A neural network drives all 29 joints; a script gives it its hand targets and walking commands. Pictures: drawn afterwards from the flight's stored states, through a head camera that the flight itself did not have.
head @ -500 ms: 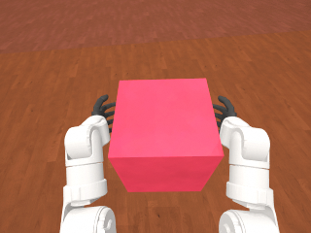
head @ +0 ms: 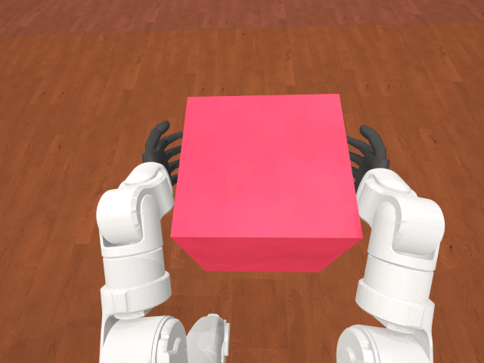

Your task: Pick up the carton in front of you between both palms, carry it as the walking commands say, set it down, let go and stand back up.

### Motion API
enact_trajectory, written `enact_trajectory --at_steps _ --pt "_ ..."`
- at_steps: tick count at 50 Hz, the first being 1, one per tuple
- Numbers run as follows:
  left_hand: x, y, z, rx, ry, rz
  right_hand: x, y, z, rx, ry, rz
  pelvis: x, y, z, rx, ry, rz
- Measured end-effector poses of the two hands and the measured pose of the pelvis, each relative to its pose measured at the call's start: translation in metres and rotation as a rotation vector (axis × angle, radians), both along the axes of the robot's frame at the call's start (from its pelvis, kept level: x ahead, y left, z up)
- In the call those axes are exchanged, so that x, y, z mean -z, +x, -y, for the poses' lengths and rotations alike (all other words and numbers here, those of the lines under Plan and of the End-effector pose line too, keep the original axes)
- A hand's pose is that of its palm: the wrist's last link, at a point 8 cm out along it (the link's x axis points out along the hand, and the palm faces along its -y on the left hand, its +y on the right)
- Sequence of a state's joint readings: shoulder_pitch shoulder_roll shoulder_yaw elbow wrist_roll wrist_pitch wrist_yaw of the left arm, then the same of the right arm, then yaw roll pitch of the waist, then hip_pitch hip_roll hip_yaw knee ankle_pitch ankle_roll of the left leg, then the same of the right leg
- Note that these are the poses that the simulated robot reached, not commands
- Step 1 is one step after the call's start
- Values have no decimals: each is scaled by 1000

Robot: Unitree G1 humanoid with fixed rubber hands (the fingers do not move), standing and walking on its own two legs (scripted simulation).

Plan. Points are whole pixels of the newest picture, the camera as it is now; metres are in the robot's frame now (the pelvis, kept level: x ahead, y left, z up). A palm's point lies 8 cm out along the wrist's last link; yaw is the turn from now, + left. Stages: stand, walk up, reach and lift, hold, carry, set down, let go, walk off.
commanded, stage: carry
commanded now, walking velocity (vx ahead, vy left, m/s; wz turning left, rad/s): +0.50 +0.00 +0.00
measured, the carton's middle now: (261, 196) +0.36 +0.02 +0.07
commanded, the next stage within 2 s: none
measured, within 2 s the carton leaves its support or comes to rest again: neither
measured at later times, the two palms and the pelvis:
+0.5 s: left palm (202, 38) +0.67 +0.16 +0.17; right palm (356, 45) +0.65 -0.14 +0.17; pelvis +0.31 +0.03 +0.03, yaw -2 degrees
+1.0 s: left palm out of the picture +0.96 +0.13 +0.20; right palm out of the picture +0.96 -0.17 +0.19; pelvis +0.61 -0.02 +0.05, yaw -1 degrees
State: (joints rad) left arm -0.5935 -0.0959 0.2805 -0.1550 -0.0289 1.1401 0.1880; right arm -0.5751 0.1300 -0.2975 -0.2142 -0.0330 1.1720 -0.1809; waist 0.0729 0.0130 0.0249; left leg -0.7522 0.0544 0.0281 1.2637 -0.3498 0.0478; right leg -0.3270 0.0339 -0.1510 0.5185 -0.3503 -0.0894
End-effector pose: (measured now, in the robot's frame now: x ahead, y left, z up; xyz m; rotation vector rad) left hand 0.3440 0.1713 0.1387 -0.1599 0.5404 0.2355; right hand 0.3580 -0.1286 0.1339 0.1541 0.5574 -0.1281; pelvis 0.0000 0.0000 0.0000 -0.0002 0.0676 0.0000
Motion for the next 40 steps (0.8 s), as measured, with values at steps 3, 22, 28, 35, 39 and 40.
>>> enact_trajectory --at_steps 3,22,28,35,39,40 --pt "-14 41 6 26 7 27 -12 33 6 16 -10 28 -4 37 -3 6 2 -9" --pt "-12 291 13 130 -44 -44 -19 248 12 129 -44 -46 -23 272 -39 32 -3 3" --pt "-41 359 9 101 -24 35 -52 330 9 85 -51 34 -33 344 -27 21 -1 -17" --pt "-47 450 23 67 11 17 -49 432 23 35 -46 17 -22 449 3 1 -7 -8" --pt "-34 491 29 32 30 -46 -32 485 29 -2 -28 -43 -23 494 17 3 -10 5" --pt "-31 500 30 28 25 -63 -30 495 30 -4 -20 -61 -27 503 19 4 -7 5"
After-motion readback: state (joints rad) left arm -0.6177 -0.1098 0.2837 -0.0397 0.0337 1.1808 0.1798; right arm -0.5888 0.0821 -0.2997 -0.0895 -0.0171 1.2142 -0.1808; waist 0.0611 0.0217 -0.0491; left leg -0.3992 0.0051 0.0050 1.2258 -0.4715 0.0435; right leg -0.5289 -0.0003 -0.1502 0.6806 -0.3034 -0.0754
